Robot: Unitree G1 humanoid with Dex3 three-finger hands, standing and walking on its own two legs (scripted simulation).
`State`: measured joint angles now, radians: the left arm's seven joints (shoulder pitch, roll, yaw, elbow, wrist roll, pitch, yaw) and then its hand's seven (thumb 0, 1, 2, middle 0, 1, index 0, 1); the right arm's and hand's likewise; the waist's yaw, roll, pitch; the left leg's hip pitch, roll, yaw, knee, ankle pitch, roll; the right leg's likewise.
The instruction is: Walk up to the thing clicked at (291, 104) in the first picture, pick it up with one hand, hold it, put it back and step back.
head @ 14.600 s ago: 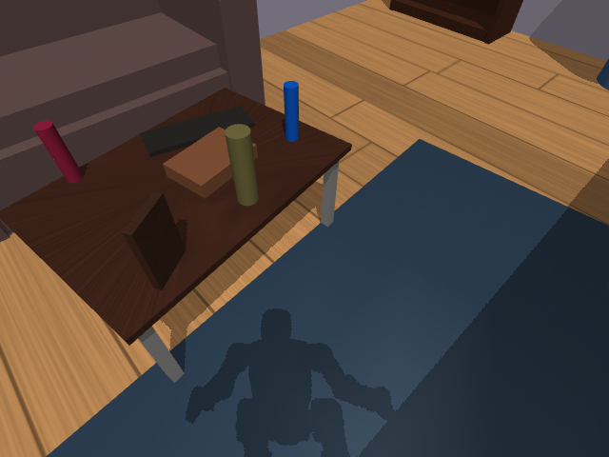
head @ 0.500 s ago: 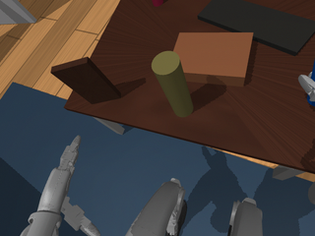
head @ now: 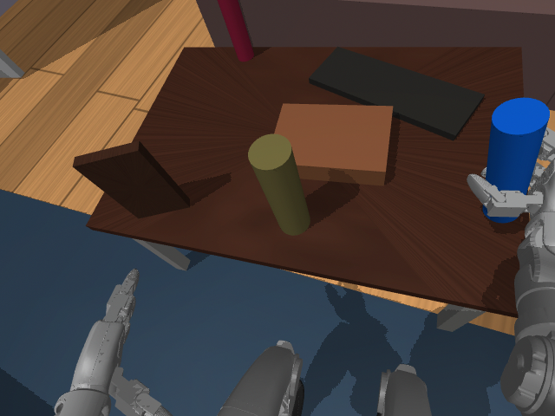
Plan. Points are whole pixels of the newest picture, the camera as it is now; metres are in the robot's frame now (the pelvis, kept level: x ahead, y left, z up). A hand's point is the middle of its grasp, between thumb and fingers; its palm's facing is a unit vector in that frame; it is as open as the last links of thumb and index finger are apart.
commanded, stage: lift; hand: right
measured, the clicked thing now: (508, 170) +0.48 -0.20 +0.02
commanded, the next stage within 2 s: hold in 1.20 s
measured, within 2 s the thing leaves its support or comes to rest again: neither
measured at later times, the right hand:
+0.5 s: hand (528, 196) +0.41 -0.19 +0.08, palm faces +0.17 +0.98 +0.00, open 8.0 cm
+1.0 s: hand (536, 211) +0.37 -0.18 +0.11, palm faces +0.18 +0.98 +0.00, open 8.0 cm
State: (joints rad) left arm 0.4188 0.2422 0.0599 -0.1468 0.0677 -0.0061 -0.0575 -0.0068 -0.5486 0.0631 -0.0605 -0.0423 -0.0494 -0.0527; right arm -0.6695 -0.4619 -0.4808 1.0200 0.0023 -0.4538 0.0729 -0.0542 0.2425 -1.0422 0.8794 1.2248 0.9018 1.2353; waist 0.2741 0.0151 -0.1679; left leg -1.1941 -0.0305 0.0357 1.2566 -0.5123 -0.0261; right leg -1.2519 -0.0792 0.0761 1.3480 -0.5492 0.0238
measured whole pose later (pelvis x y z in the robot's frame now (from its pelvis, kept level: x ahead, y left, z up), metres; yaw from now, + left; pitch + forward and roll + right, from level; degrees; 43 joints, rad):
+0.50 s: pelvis +0.01 +0.00 +0.05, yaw -2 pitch +16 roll +2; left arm 0.42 0.22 0.09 0.05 0.02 -0.01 -0.01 -0.01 -0.55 0.06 -0.05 -0.04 -0.04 -0.05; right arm -0.37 -0.24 -0.31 0.71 0.08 -0.41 0.04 -0.05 0.24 -1.05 0.88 1.22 0.90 1.23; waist 0.12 0.02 -0.13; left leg -0.86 0.01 0.00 1.05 -0.47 -0.03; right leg -0.89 -0.05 0.02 1.09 -0.48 0.01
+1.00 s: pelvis +0.02 +0.00 +0.07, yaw -2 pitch +11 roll +1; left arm 0.40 0.20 0.09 0.14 0.00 0.01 0.01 -0.01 -0.54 0.05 -0.05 -0.04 -0.04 -0.05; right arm -0.20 -0.18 -0.22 0.50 0.11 -0.36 0.02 -0.05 0.24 -1.05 0.88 1.23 0.90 1.24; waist 0.07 0.02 -0.10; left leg -0.71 0.02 -0.01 0.95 -0.44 -0.03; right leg -0.73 -0.04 0.01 0.97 -0.45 0.02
